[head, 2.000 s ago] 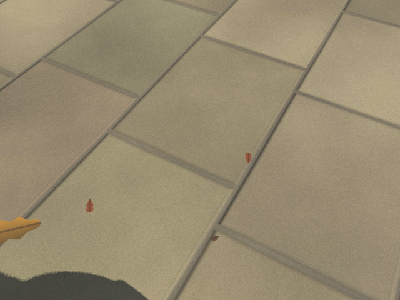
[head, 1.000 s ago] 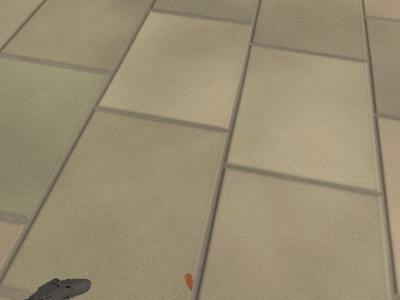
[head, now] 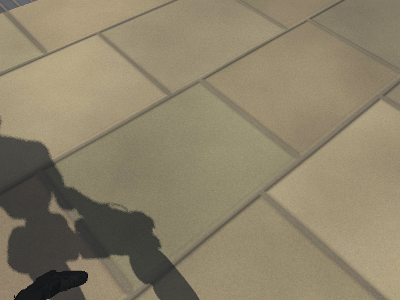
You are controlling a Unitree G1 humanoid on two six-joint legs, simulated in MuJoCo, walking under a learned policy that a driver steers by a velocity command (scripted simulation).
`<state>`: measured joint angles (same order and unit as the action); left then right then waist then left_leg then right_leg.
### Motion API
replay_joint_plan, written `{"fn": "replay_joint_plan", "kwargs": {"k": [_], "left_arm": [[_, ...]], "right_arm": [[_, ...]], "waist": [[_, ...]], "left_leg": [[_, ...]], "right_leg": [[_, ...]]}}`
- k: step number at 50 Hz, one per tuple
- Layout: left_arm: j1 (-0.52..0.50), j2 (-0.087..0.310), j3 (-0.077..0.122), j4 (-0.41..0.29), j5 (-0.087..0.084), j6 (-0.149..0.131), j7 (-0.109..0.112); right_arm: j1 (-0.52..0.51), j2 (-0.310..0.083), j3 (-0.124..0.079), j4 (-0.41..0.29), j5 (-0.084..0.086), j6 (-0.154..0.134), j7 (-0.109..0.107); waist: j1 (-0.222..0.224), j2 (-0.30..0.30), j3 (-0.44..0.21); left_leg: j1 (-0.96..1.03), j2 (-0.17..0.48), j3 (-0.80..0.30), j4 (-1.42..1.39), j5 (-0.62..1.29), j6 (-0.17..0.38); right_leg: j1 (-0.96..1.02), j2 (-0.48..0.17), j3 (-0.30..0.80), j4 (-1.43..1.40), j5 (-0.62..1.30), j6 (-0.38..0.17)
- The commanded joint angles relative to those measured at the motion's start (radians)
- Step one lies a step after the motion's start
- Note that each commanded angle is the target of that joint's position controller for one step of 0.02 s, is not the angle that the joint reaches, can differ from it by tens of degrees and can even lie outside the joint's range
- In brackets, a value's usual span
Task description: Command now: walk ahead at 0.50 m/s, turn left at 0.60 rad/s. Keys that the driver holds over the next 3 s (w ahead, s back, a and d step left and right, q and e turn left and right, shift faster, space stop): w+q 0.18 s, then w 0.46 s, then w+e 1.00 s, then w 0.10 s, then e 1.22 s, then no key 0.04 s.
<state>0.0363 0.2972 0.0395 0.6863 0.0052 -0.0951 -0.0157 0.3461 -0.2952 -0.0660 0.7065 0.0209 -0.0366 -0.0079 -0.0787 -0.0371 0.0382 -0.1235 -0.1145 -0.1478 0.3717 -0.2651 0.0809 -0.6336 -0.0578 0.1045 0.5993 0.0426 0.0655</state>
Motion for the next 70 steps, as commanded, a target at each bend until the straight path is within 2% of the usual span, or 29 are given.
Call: {"fn": "replay_joint_plan", "kwargs": {"k": [1, 5, 6, 7, 8, 9, 10, 12, 20, 27, 30, 31, 32, 33, 34, 35, 37, 43, 47, 52, 55, 57, 58, 59, 60, 61, 63, 66, 70], "left_arm": [[-0.092, 0.097, 0.026, -0.087, -0.011, -0.024, -0.011], [0.08, 0.149, 0.06, -0.049, -0.007, -0.039, -0.004], [0.22, 0.196, 0.075, -0.037, 0.011, -0.042, 0.005], [0.323, 0.272, 0.096, -0.003, 0.021, -0.027, 0.004], [0.319, 0.193, 0.079, -0.007, -0.006, -0.021, -0.004], [0.277, 0.133, 0.063, -0.017, -0.008, -0.015, 0.001], [0.234, 0.114, 0.054, -0.018, 0.002, -0.009, 0.002], [0.198, 0.079, 0.039, 0.003, 0.013, -0.008, 0.002], [0.223, 0.141, 0.054, 0.074, -0.017, -0.013, 0.0], [0.324, 0.19, 0.062, 0.146, -0.04, 0.021, 0.005], [0.312, 0.173, 0.05, 0.154, -0.038, 0.033, 0.014], [0.311, 0.113, 0.022, 0.123, -0.004, 0.029, 0.017], [0.411, 0.018, -0.006, 0.102, -0.007, 0.009, 0.012], [0.348, 0.129, 0.019, 0.115, -0.034, -0.004, 0.005], [0.273, 0.156, 0.029, 0.09, -0.055, -0.011, 0.0], [0.24, 0.144, 0.028, 0.091, -0.048, -0.009, 0.004], [0.254, 0.121, 0.033, 0.103, -0.033, 0.01, 0.004], [0.199, 0.062, 0.029, 0.086, -0.029, 0.049, 0.008], [0.077, 0.035, 0.015, 0.048, -0.023, 0.04, -0.016], [-0.053, 0.028, 0.007, -0.033, -0.024, 0.038, -0.047], [-0.004, 0.065, 0.026, -0.056, -0.025, 0.044, -0.06], [0.235, 0.146, 0.074, -0.008, -0.029, 0.05, -0.047], [0.387, 0.231, 0.106, 0.021, -0.029, 0.062, -0.024], [0.353, 0.313, 0.114, 0.009, -0.036, 0.055, -0.019], [0.389, 0.225, 0.092, -0.006, -0.029, 0.047, -0.018], [0.348, 0.182, 0.08, -0.004, -0.022, 0.037, -0.016], [0.224, 0.127, 0.064, -0.027, -0.023, 0.032, -0.013], [0.179, 0.114, 0.059, -0.053, -0.012, 0.03, -0.001], [0.223, 0.16, 0.073, -0.037, -0.022, 0.034, 0.023]], "right_arm": [[0.021, -0.164, -0.047, -0.041, 0.008, -0.006, -0.01], [-0.001, -0.126, -0.037, -0.045, 0.001, 0.005, -0.011], [-0.002, -0.067, -0.015, -0.062, -0.011, 0.002, -0.006], [0.128, -0.012, 0.004, -0.088, 0.016, -0.006, -0.007], [0.13, -0.103, -0.009, -0.072, 0.022, -0.008, -0.01], [0.029, -0.165, -0.028, -0.076, 0.018, -0.003, -0.01], [-0.028, -0.159, -0.028, -0.085, 0.006, 0.001, -0.012], [-0.066, -0.118, -0.026, -0.098, -0.002, -0.001, -0.004], [-0.202, -0.027, 0.013, -0.123, -0.012, -0.015, 0.023], [-0.355, -0.058, 0.009, -0.168, 0.0, -0.031, 0.047], [-0.088, -0.144, -0.04, -0.087, -0.013, -0.028, 0.036], [0.093, -0.225, -0.063, -0.057, -0.022, -0.019, 0.02], [0.095, -0.284, -0.065, -0.053, -0.023, -0.017, 0.023], [0.08, -0.187, -0.043, -0.057, -0.015, -0.022, 0.025], [0.021, -0.151, -0.029, -0.057, -0.014, -0.029, 0.026], [-0.036, -0.124, -0.02, -0.057, -0.018, -0.035, 0.028], [-0.112, -0.075, -0.009, -0.053, -0.032, -0.048, 0.032], [-0.106, -0.095, -0.024, 0.012, -0.042, -0.081, 0.016], [-0.086, -0.121, -0.027, 0.04, -0.034, -0.076, 0.003], [-0.003, -0.149, -0.038, 0.095, -0.015, -0.04, -0.005], [-0.024, -0.186, -0.048, 0.091, -0.01, -0.012, -0.019], [-0.051, -0.197, -0.048, 0.08, -0.007, 0.003, -0.031], [-0.034, -0.167, -0.033, 0.06, -0.023, -0.007, -0.035], [0.075, -0.012, 0.015, 0.015, -0.051, -0.04, -0.009], [-0.044, -0.102, 0.001, 0.007, -0.012, -0.082, 0.009], [-0.141, -0.14, -0.009, -0.027, 0.022, -0.104, 0.017], [-0.161, -0.13, -0.011, -0.02, -0.016, -0.112, 0.005], [-0.114, -0.112, -0.016, -0.019, -0.035, -0.078, 0.005], [-0.241, -0.059, 0.006, -0.058, -0.04, -0.063, 0.003]], "waist": [[0.009, 0.121, -0.024], [0.108, 0.158, -0.094], [0.17, 0.077, -0.226], [0.129, -0.239, -0.369], [0.141, -0.213, -0.324], [0.166, -0.117, -0.192], [0.155, -0.048, -0.119], [0.115, -0.057, -0.041], [0.119, -0.033, -0.006], [0.144, -0.052, 0.021], [-0.01, -0.03, -0.145], [-0.075, 0.109, -0.293], [0.004, 0.339, -0.387], [-0.038, 0.219, -0.33], [-0.025, 0.189, -0.196], [0.005, 0.128, -0.134], [0.064, 0.134, -0.073], [0.081, 0.09, -0.004], [0.037, 0.074, 0.031], [-0.004, 0.063, 0.064], [0.052, 0.119, -0.01], [0.19, 0.117, -0.145], [0.247, 0.006, -0.243], [0.115, -0.219, -0.333], [0.204, -0.095, -0.411], [0.21, -0.054, -0.259], [0.122, 0.048, -0.11], [0.059, 0.013, -0.079], [0.094, -0.01, -0.035]], "left_leg": [[-0.065, 0.235, -0.217, -0.052, 0.149, 0.127], [-0.041, 0.199, -0.256, 0.141, 0.235, 0.07], [-0.144, 0.141, -0.184, 0.394, 0.146, 0.033], [-0.495, 0.0, -0.039, 0.724, -0.269, -0.043], [-0.636, 0.072, -0.049, 0.877, -0.318, -0.058], [-0.674, 0.109, -0.039, 0.924, -0.227, -0.067], [-0.645, 0.138, -0.004, 0.912, -0.154, -0.074], [-0.579, 0.182, 0.0, 0.83, -0.077, -0.072], [-0.517, 0.212, 0.09, 0.412, 0.16, -0.083], [-0.412, 0.164, 0.144, 0.179, 0.18, -0.04], [0.016, 0.111, 0.187, 0.109, 0.187, 0.027], [0.311, 0.318, -0.054, 0.138, 0.216, 0.094], [0.512, 0.507, -0.522, -0.005, -0.014, 0.243], [0.458, 0.495, -0.532, -0.059, -0.14, 0.223], [0.344, 0.464, -0.377, -0.075, -0.094, 0.185], [0.224, 0.42, -0.265, -0.099, -0.002, 0.16], [0.063, 0.364, -0.121, -0.164, 0.138, 0.134], [0.0, 0.347, 0.111, -0.252, 0.329, 0.124], [0.016, 0.326, 0.235, -0.275, 0.348, 0.085], [0.218, 0.385, 0.287, -0.195, 0.485, 0.068], [0.278, 0.391, 0.328, -0.016, 0.939, 0.035], [0.178, 0.349, 0.361, 0.321, 1.041, -0.008], [-0.069, 0.301, 0.36, 0.625, 0.708, -0.049], [-0.531, 0.073, 0.243, 0.963, -0.292, -0.115], [-0.642, 0.083, 0.042, 1.045, -0.318, -0.095], [-0.704, 0.134, 0.041, 1.005, -0.22, -0.07], [-0.607, 0.203, 0.057, 0.824, -0.098, -0.073], [-0.488, 0.222, 0.069, 0.71, -0.047, -0.117], [-0.444, 0.183, 0.105, 0.42, 0.182, -0.162]], "right_leg": [[0.149, 0.051, -0.017, -0.087, 0.018, -0.015], [0.407, 0.044, -0.034, -0.165, -0.1, -0.092], [0.654, -0.102, 0.096, -0.141, -0.139, -0.155], [0.994, -0.327, 0.534, -0.218, -0.38, -0.315], [0.979, -0.364, 0.685, -0.287, -0.611, -0.315], [0.863, -0.322, 0.543, -0.307, -0.606, -0.272], [0.747, -0.277, 0.417, -0.317, -0.481, -0.247], [0.584, -0.205, 0.256, -0.362, -0.289, -0.24], [0.528, -0.164, 0.005, -0.461, -0.028, -0.275], [0.629, -0.212, -0.04, -0.404, 0.059, -0.231], [0.555, -0.136, -0.136, -0.067, 0.351, -0.166], [0.339, -0.079, -0.177, 0.264, 0.043, -0.121], [0.0, 0.091, -0.118, 0.56, -0.609, -0.073], [-0.108, 0.039, -0.006, 0.668, -0.623, -0.083], [-0.157, -0.003, -0.016, 0.666, -0.531, -0.096], [-0.121, -0.044, -0.03, 0.624, -0.442, -0.095], [-0.025, -0.085, -0.014, 0.554, -0.335, -0.082], [-0.066, -0.064, 0.027, 0.377, -0.105, -0.042], [-0.022, -0.043, -0.052, 0.148, 0.075, -0.056], [-0.094, -0.022, -0.115, 0.023, -0.023, -0.104], [0.038, 0.058, -0.201, 0.02, -0.181, -0.157], [0.38, 0.132, -0.214, -0.041, -0.173, -0.221], [0.692, 0.007, 0.004, -0.069, -0.157, -0.283], [1.027, -0.244, 0.582, -0.155, -0.297, -0.487], [1.069, -0.271, 0.711, -0.277, -0.385, -0.492], [0.96, -0.239, 0.553, -0.3, -0.318, -0.438], [0.672, -0.155, 0.346, -0.316, -0.106, -0.38], [0.487, -0.108, 0.25, -0.369, 0.061, -0.383], [0.361, -0.03, 0.134, -0.373, 0.062, -0.331]]}}
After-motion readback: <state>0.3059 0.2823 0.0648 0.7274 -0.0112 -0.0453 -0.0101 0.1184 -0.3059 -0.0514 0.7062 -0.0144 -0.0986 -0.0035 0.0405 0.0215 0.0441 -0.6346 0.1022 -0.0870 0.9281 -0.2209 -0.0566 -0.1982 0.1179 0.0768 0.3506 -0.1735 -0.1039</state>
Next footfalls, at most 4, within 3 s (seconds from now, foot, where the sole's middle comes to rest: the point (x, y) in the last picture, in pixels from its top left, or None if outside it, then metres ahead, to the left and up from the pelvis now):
0.12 right None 0.25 -0.14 -0.78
0.60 left None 0.46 0.17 -0.78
1.16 right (187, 209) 0.79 -0.01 -0.78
1.62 left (145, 146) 1.10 0.15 -0.78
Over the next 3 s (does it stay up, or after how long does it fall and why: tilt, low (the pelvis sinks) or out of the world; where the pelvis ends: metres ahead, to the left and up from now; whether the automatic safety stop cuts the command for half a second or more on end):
stays up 1.14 -0.02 -0.01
